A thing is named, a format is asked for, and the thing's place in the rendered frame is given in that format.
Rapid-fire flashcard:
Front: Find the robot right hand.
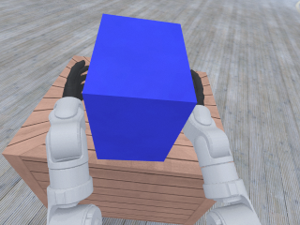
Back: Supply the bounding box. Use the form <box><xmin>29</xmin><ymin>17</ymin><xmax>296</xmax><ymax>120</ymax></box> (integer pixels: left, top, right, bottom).
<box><xmin>190</xmin><ymin>69</ymin><xmax>204</xmax><ymax>106</ymax></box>

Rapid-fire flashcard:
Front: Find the robot left upper arm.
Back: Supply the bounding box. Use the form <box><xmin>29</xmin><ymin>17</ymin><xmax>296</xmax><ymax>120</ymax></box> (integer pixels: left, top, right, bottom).
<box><xmin>49</xmin><ymin>203</ymin><xmax>102</xmax><ymax>225</ymax></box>

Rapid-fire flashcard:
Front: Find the robot right upper arm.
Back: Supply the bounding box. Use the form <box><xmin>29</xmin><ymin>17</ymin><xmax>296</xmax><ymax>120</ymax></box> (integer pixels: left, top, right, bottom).
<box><xmin>206</xmin><ymin>202</ymin><xmax>261</xmax><ymax>225</ymax></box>

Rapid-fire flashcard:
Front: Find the carton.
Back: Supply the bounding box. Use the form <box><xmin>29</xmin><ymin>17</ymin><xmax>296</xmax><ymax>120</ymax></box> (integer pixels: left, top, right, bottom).
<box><xmin>82</xmin><ymin>13</ymin><xmax>198</xmax><ymax>162</ymax></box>

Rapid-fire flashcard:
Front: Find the robot left hand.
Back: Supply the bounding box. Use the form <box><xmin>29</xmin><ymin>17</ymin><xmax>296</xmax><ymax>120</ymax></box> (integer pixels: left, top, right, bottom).
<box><xmin>62</xmin><ymin>60</ymin><xmax>89</xmax><ymax>101</ymax></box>

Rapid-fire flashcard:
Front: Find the left robot forearm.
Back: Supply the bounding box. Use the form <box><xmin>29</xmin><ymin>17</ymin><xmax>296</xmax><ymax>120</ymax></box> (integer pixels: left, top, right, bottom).
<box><xmin>45</xmin><ymin>97</ymin><xmax>94</xmax><ymax>225</ymax></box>

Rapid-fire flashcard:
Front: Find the pedestal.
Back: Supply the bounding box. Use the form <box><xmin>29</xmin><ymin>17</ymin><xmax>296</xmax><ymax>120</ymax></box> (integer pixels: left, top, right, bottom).
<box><xmin>2</xmin><ymin>55</ymin><xmax>233</xmax><ymax>225</ymax></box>

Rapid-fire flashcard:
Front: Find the right robot forearm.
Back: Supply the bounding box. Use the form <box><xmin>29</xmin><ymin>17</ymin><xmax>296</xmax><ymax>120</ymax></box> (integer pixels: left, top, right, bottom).
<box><xmin>183</xmin><ymin>105</ymin><xmax>262</xmax><ymax>225</ymax></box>

